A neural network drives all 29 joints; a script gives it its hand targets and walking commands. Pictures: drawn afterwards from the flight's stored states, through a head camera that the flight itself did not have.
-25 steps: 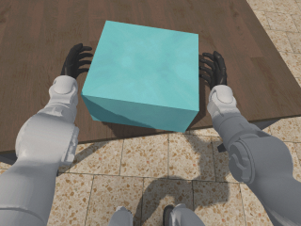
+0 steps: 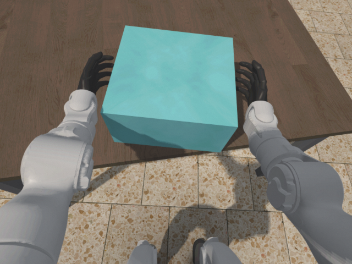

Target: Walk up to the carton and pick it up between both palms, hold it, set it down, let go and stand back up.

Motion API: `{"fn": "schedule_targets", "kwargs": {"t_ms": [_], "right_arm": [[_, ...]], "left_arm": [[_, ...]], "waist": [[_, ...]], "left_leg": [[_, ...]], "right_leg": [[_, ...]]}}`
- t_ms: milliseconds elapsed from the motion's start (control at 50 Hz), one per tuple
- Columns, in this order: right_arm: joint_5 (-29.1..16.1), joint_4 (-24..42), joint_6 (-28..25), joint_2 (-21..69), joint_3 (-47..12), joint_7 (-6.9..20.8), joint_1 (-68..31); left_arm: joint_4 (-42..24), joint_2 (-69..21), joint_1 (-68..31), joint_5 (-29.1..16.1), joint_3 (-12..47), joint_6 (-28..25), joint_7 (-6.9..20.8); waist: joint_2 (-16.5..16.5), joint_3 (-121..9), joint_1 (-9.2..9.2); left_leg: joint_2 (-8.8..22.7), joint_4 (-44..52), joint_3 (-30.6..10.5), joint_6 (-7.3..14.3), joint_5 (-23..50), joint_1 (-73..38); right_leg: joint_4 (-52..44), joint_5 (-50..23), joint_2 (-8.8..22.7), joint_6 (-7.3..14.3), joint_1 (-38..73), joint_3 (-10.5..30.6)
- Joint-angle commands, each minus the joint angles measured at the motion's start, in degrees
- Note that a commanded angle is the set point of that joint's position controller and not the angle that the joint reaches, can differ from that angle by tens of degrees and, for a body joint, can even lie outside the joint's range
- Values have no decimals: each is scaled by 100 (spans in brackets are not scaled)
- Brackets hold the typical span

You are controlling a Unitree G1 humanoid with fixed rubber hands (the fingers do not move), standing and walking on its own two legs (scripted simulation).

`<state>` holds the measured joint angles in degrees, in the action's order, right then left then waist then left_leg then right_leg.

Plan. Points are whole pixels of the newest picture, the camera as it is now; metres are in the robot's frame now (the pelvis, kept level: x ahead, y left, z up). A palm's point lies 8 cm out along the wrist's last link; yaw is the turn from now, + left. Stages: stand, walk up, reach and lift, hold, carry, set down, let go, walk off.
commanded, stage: reach and lift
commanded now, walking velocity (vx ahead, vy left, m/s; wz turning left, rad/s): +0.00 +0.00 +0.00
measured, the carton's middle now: (173, 89) +0.53 +0.01 -0.01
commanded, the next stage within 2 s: none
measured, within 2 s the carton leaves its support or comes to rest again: leaves its support in 1.28 s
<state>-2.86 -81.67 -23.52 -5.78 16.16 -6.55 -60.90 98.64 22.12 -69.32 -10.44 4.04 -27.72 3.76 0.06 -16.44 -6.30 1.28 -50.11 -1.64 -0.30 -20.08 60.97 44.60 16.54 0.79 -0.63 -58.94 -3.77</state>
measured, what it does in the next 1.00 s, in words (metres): stands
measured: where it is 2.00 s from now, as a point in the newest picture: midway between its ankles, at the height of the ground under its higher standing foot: outside the picture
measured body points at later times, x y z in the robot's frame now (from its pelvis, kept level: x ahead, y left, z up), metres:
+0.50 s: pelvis +0.01 +0.01 +0.01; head +0.15 +0.05 +0.44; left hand +0.51 +0.20 +0.05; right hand +0.46 -0.18 +0.05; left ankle +0.01 +0.11 -0.68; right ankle +0.02 -0.14 -0.68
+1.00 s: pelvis +0.02 +0.01 +0.03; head +0.14 +0.04 +0.47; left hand +0.49 +0.19 +0.05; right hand +0.44 -0.18 +0.06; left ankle +0.01 +0.11 -0.68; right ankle +0.02 -0.14 -0.68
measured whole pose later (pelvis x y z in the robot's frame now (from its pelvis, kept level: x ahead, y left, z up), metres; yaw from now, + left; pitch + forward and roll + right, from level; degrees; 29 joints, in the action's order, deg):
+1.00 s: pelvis +0.02 +0.01 +0.03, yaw +1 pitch +24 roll -4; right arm 14.2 -79.5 -34.6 -3.9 30.0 -4.8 -50.0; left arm 98.2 18.3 -60.4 4.2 -12.8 -36.0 1.6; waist -1.7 -9.9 -6.3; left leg 1.2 -38.6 -1.6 -0.3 -16.8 45.8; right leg 29.4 11.8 0.6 -1.2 -41.7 -4.5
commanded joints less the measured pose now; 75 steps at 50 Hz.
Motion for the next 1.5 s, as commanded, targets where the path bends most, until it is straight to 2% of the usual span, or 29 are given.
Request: {"fn": "schedule_targets", "kwargs": {"t_ms": [0, 100, 160, 180, 220, 280, 300, 320, 360, 380, 400, 460, 540, 560, 620, 760, 840, 900, 920, 940, 1020, 1080, 1100, 1220, 1300, 1320, 1380, 1460, 1480], "right_arm": [[1161, 294, -290, 1727, 125, 542, -2200], [2181, 290, -480, 2928, 576, 956, -1931], [2482, 373, -508, 2931, 777, 1073, -1700], [2635, 458, -517, 3039, 803, 1097, -1609], [2804, 485, -544, 3082, 908, 1099, -1466], [2754, 499, -586, 3115, 791, 1147, -1448], [2767, 427, -562, 3118, 853, 1132, -1401], [2782, 285, -580, 3064, 867, 1138, -1415], [2756, 411, -720, 3205, 661, 1132, -1362], [2799, 272, -675, 3047, 859, 1115, -1355], [2830, 329, -756, 3098, 755, 1101, -1384], [2851, 100, -874, 3156, 771, 1088, -1128], [2722, 53, -1033, 3150, 637, 1124, -1168], [2856, 48, -1040, 3046, 744, 1123, -1055], [2765, 63, -1148, 3056, 617, 1106, -1105], [2787, 60, -1250, 3200, 435, 1113, -867], [2665, 98, -1197, 3196, 293, 1112, -837], [2453, 220, -1208, 3229, 35, 1087, -806], [2507, -9, -1138, 3229, 66, 1091, -591], [2411, 156, -1133, 3289, -94, 1081, -638], [2373, 214, -1086, 3330, -231, 1045, -525], [2209, 157, -994, 3309, -363, 1058, -398], [2137, 328, -962, 3377, -469, 1084, -432], [1896, 670, -877, 3500, -746, 1022, -664], [1645, 1192, -749, 3680, -1152, 1044, -771], [1713, 1095, -721, 3678, -1052, 1016, -758], [1595, 1432, -517, 3758, -1291, 1022, -813], [1278, 1958, -336, 3916, -1689, 1034, -1034], [1292, 2329, -366, 3893, -1744, 1049, -1276]], "left_arm": [[-729, -1874, -2616, 851, -666, -395, 384], [-575, -3032, -2501, 1708, -1320, -580, 659], [-342, -2923, -2115, 2174, -1835, -596, 682], [-320, -2996, -2016, 2271, -1958, -606, 704], [-373, -3071, -2120, 2297, -1991, -657, 709], [-292, -3054, -1928, 2371, -2061, -618, 702], [-344, -3039, -2058, 2324, -1953, -615, 684], [-228, -3047, -2023, 2273, -1987, -639, 683], [-482, -3185, -1989, 2297, -1826, -708, 614], [-299, -3092, -2019, 2337, -1863, -694, 621], [-370, -3169, -1948, 2316, -1862, -707, 607], [-414, -3268, -1732, 2313, -1774, -786, 563], [-551, -3362, -1611, 2247, -1594, -876, 474], [-492, -3327, -1540, 2348, -1675, -887, 473], [-556, -3320, -1481, 2235, -1592, -936, 456], [-805, -3445, -1363, 2132, -1301, -1073, 389], [-885, -3495, -1215, 2068, -1157, -1007, 372], [-1137, -3707, -1147, 1822, -832, -1008, 325], [-1011, -3508, -1116, 1891, -975, -982, 337], [-1174, -3527, -1044, 1836, -887, -982, 318], [-1462, -3688, -1222, 1693, -613, -976, 322], [-1351, -3779, -982, 1659, -652, -910, 306], [-1333, -3822, -825, 1676, -649, -873, 309], [-1807, -3984, -1313, 1315, -248, -920, 284], [-2006, -4335, -1050, 1146, -25, -879, 248], [-1982, -4206, -1279, 1181, -135, -915, 258], [-1918, -4175, -1173, 1109, -156, -857, 281], [-2040, -4331, -1117, 922, -71, -799, 294], [-2045, -4382, -1227, 918, -69, -800, 308]], "waist": [[-834, -3225, -117], [-912, -2838, -36], [-1049, -2460, 185], [-901, -2386, 164], [-890, -2344, 74], [-858, -2217, 145], [-991, -2415, 83], [-839, -2262, 96], [-966, -2514, 112], [-1037, -2419, 35], [-984, -2516, 94], [-1111, -2556, 18], [-1167, -2574, 88], [-1239, -2403, 60], [-997, -2458, 87], [-981, -2397, 47], [-946, -2294, 64], [-968, -2588, 85], [-955, -2245, 55], [-942, -2431, 113], [-1014, -2631, 43], [-973, -2294, 63], [-949, -2288, 201], [-835, -2542, 42], [-871, -2835, 178], [-836, -2752, 115], [-520, -2543, 165], [-343, -2738, 233], [-382, -2861, 254]], "left_leg": [[-94, 370, 389, -434, 2697, -2706], [-9, 502, 416, -446, 2732, -3116], [-38, 556, 464, -417, 2856, -3137], [-97, 589, 509, -348, 2736, -2882], [-78, 570, 506, -339, 2666, -2727], [-61, 629, 506, -350, 2952, -2923], [-62, 604, 511, -392, 3009, -2998], [-46, 676, 495, -355, 2935, -3000], [-42, 563, 465, -425, 3260, -3279], [33, 627, 422, -458, 3422, -3370], [-7, 590, 456, -469, 3530, -3391], [76, 625, 380, -556, 4063, -3849], [104, 729, 324, -582, 4400, -4177], [138, 763, 361, -606, 4374, -4231], [123, 815, 328, -541, 4543, -4256], [93, 1033, 360, -508, 4362, -4143], [88, 1122, 454, -510, 4296, -4224], [98, 1146, 406, -549, 4724, -4408], [98, 1242, 437, -500, 4440, -4389], [74, 1267, 457, -530, 4535, -4461], [83, 1332, 427, -569, 4527, -4555], [96, 1478, 466, -566, 4574, -4609], [80, 1470, 468, -557, 4687, -4634], [47, 1619, 394, -572, 4421, -4525], [-11, 1682, 350, -549, 4540, -4570], [10, 1764, 346, -518, 4280, -4463], [-99, 1999, 402, -372, 3516, -4048], [-128, 2117, 418, -268, 3182, -3927], [-139, 2112, 386, -285, 3256, -3867]], "right_leg": [[-410, -1816, -30, 45, 2315, -114], [-555, -1677, -98, 48, 2406, -235], [-615, -1796, -87, 77, 2411, -229], [-602, -2053, -63, 86, 2644, -173], [-521, -2100, -51, 62, 2691, -165], [-620, -2220, -56, 63, 2620, -131], [-616, -2210, -67, 68, 2601, -153], [-695, -2086, -60, 70, 2597, -143], [-700, -2199, -98, 56, 2464, -202], [-781, -2171, -89, 82, 2372, -249], [-787, -2373, -120, 111, 2553, -230], [-944, -2388, -196, 132, 2507, -318], [-1140, -2385, -288, 163, 2433, -369], [-1201, -2212, -276, 181, 2380, -437], [-1282, -2422, -293, 181, 2549, -398], [-1462, -2507, -270, 175, 2972, -370], [-1568, -2410, -278, 212, 2977, -364], [-1594, -2769, -304, 216, 3128, -335], [-1717, -2471, -295, 218, 3114, -336], [-1679, -2628, -297, 193, 3273, -325], [-1760, -2658, -267, 214, 3319, -270], [-1866, -2650, -298, 215, 3430, -235], [-1913, -2630, -312, 213, 3460, -218], [-1904, -2798, -307, 172, 3821, -215], [-1923, -3048, -292, 166, 4135, -74], [-1935, -2990, -268, 148, 4246, -76], [-1907, -2856, -201, 58, 4672, -16], [-1784, -2960, -162, 4, 4916, 91], [-1834, -3026, -173, -9, 4971, 61]]}}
